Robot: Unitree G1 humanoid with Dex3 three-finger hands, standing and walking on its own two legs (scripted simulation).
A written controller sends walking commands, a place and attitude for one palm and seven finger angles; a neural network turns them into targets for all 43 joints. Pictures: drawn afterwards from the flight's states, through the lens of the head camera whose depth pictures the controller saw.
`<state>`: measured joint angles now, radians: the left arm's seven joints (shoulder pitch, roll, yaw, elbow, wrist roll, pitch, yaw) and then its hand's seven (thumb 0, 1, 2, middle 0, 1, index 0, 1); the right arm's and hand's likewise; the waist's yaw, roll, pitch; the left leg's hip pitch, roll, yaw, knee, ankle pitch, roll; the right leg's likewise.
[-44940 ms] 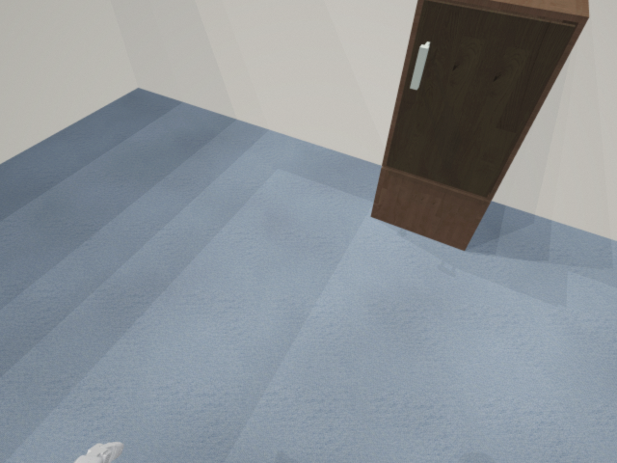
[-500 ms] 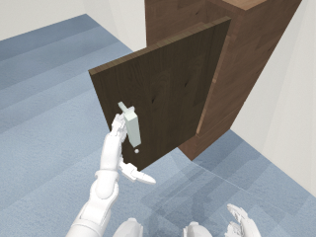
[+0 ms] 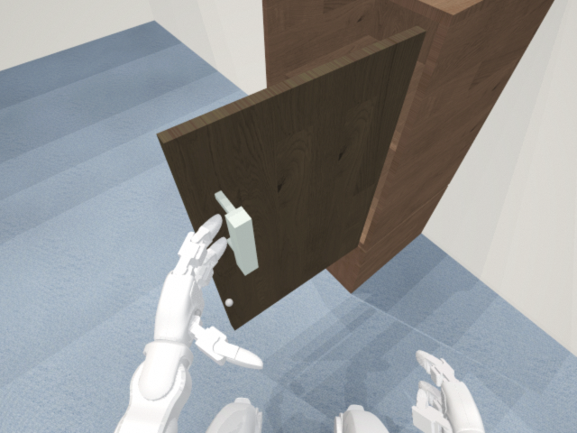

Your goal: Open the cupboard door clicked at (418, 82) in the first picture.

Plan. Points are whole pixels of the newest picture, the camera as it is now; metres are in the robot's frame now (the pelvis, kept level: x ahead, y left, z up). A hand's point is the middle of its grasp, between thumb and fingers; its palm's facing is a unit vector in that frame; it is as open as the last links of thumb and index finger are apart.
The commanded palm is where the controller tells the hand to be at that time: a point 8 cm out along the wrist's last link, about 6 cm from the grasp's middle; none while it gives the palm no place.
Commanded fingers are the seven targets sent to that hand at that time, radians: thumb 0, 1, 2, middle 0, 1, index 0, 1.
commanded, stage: slide the hand sideways off the handle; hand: left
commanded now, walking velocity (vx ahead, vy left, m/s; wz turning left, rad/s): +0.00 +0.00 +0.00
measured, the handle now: (235, 233) +0.37 +0.10 +0.06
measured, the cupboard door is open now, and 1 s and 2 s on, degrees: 86 86 86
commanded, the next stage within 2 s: draw the hand back to the body in 0.54 s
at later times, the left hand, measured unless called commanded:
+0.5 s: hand (180, 332) +0.23 +0.15 +0.05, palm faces -0.02 -1.00 -0.05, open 16.3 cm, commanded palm +0.21 +0.20 +0.05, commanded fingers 0.00 -0.50 0.30 -0.15 -0.30 -0.15 -0.30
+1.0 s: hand (132, 332) +0.22 +0.18 +0.10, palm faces +0.00 -1.00 -0.07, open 16.3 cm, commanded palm +0.19 +0.24 +0.11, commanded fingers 0.00 -0.50 0.30 -0.15 -0.30 -0.15 -0.30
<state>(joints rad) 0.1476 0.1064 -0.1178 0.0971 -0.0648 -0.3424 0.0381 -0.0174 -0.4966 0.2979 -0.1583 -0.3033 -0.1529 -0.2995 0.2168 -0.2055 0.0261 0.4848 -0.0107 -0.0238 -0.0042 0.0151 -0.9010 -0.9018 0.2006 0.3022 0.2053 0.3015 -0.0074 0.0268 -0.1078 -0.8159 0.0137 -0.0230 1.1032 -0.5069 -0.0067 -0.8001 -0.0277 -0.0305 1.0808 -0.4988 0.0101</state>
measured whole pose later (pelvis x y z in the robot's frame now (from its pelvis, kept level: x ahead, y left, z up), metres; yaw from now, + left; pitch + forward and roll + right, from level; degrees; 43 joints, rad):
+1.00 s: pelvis +0.01 +0.00 +0.01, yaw +1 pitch +9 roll -2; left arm 0.47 0.25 0.14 -0.23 -0.27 -0.21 -0.19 -0.02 -0.50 0.30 -0.15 -0.30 -0.15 -0.30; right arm 0.28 -0.23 0.05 0.45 0.03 -0.11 -0.08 0.02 -0.90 -0.90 0.20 0.30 0.21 0.30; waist -0.01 0.05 -0.14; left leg -0.71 0.03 -0.05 1.05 -0.50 -0.01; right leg -0.67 -0.01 -0.06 0.99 -0.48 0.01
